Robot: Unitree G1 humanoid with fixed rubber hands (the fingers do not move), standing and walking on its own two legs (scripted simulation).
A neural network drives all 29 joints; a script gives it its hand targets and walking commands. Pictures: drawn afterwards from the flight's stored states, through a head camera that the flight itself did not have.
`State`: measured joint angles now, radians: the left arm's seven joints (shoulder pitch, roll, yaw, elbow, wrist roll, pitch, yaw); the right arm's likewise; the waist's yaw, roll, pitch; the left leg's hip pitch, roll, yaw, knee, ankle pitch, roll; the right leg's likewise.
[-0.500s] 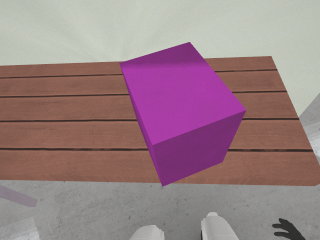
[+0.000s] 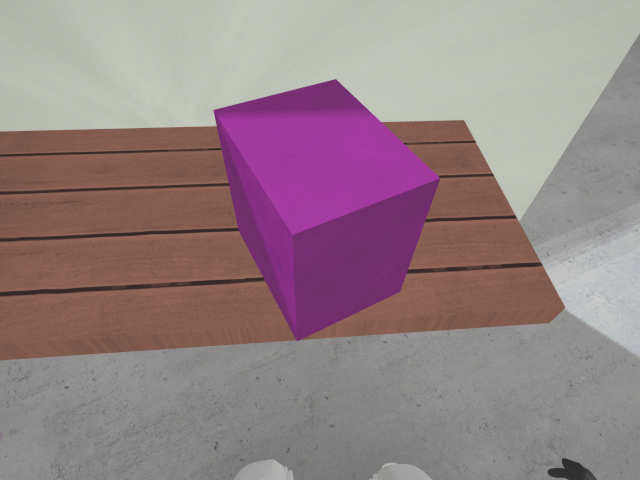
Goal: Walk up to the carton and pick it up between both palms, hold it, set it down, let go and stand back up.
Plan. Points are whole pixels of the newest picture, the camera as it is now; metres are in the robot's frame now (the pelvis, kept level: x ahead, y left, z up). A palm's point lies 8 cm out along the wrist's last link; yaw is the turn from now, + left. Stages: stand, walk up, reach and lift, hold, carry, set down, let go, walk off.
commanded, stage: walk up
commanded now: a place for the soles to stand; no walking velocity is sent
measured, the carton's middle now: (316, 210) +0.46 +0.04 +0.07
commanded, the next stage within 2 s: reach and lift in 1.86 s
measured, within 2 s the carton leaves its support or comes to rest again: neither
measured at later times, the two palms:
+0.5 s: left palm out of the picture +0.09 +0.28 -0.09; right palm out of the picture +0.12 -0.32 -0.09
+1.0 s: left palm out of the picture +0.08 +0.30 -0.09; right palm out of the picture +0.10 -0.31 -0.08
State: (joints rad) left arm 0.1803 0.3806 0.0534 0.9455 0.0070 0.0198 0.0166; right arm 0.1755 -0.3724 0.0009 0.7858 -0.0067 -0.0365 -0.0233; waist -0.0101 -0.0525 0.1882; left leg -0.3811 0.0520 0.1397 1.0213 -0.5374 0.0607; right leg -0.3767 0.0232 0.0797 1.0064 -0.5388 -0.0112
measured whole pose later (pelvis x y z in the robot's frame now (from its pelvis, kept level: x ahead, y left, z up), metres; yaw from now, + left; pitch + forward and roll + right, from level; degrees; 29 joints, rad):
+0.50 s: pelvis +0.01 -0.03 +0.01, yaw +1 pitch -5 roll +0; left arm 0.18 0.38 0.05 0.95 0.01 -0.05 0.00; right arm 0.19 -0.37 0.00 0.79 -0.01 -0.02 -0.02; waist -0.01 0.02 0.13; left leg -0.37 0.02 0.03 0.99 -0.55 0.02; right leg -0.36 0.03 0.04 0.97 -0.52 -0.02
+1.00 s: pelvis +0.00 -0.02 +0.01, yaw +1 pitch -6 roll -1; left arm 0.18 0.38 0.05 0.95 0.01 -0.03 0.00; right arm 0.23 -0.37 0.00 0.79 -0.01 -0.06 -0.01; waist -0.01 0.02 0.13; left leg -0.37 0.01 0.02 0.97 -0.49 0.03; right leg -0.36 0.01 0.03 0.96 -0.53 -0.01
